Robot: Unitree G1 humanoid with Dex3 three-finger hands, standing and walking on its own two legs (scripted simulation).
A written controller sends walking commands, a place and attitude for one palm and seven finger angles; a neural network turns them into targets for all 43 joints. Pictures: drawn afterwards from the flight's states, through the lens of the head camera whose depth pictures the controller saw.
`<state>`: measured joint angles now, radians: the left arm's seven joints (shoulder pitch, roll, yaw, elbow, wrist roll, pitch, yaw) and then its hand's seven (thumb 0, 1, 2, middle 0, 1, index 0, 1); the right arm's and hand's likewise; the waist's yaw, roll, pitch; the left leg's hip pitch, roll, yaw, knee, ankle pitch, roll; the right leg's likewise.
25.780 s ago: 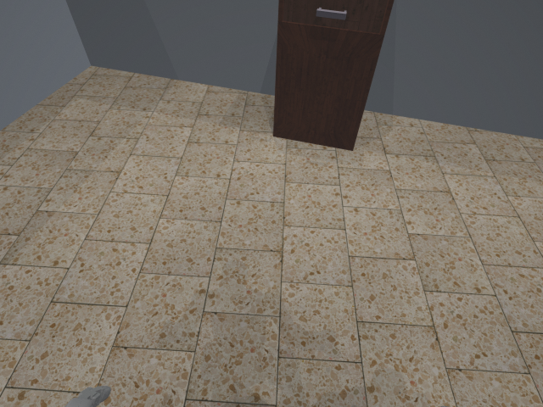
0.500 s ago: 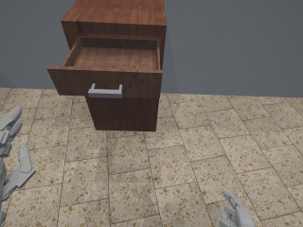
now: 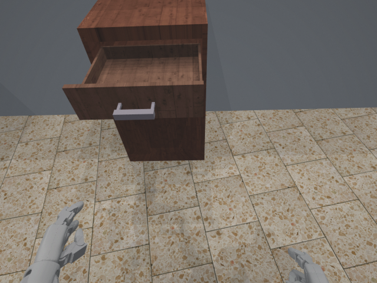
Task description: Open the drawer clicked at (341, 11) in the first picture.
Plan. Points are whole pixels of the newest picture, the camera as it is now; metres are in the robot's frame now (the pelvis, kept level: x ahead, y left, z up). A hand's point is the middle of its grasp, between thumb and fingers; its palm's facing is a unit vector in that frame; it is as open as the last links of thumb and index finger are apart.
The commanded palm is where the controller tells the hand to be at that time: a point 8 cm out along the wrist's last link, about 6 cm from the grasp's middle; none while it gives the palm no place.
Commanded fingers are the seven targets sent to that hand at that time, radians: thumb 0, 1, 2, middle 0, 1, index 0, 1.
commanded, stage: let the arm hang, fingers relaxed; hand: left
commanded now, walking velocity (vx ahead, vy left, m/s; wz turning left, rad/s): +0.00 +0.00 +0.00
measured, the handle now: (135, 109) +0.62 +0.21 -0.02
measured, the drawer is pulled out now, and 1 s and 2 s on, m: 0.29 0.29 0.29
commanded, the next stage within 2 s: look to check the result in 0.96 s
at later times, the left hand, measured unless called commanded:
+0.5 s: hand out of the picture -0.01 +0.18 -0.16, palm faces +0.00 -0.97 -0.25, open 7.3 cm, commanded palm none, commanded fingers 0.00 0.90 0.90 -0.20 -0.30 -0.20 -0.30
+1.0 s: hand out of the picture +0.03 +0.15 -0.16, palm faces +0.00 -0.98 -0.20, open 7.4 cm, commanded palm none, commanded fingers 0.00 0.90 0.90 -0.20 -0.30 -0.20 -0.30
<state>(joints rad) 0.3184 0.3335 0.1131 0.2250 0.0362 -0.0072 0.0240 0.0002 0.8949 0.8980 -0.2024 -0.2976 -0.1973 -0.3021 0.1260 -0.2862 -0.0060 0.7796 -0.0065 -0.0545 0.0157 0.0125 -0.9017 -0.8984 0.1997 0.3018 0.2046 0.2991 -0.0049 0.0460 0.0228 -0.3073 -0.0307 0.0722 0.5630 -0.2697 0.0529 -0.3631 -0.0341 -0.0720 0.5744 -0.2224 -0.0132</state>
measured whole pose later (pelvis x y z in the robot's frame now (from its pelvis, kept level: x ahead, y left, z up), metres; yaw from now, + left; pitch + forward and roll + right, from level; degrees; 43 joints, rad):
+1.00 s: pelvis +0.02 -0.02 +0.02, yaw -1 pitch -2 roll +0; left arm 0.25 0.16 0.01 1.13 0.02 0.00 0.03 0.00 0.91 0.90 -0.20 -0.30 -0.20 -0.30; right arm 0.30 -0.13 0.00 1.13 -0.01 0.01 -0.03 0.01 -0.91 -0.90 0.20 0.30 0.20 0.30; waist -0.01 0.00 0.07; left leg -0.13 0.00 0.08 0.37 -0.21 0.02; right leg -0.19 0.01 -0.07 0.38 -0.16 -0.04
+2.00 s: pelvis +0.04 -0.03 +0.02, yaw -2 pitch -2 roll +0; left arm 0.15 0.25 0.02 1.13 0.01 -0.02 0.02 0.00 0.90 0.90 -0.20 -0.30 -0.20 -0.30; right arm 0.19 -0.24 -0.01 1.13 -0.01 0.00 -0.02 0.01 -0.91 -0.90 0.20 0.30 0.20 0.30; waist -0.01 0.01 0.07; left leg -0.08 0.02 0.07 0.31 -0.20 0.00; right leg -0.14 0.03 -0.07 0.32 -0.15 -0.06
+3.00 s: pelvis +0.05 -0.03 +0.02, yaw -2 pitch -1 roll +0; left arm 0.10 0.31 0.02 1.12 0.01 -0.02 0.01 0.00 0.90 0.90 -0.20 -0.30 -0.20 -0.30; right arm 0.13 -0.30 0.00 1.12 -0.01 0.00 -0.01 0.01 -0.90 -0.90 0.20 0.30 0.20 0.30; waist -0.01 0.01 0.07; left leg -0.05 0.02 0.07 0.27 -0.20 -0.01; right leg -0.11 0.04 -0.06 0.28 -0.15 -0.06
